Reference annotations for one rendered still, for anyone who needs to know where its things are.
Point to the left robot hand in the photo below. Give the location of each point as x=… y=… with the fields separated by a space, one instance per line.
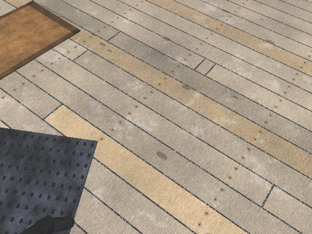
x=50 y=225

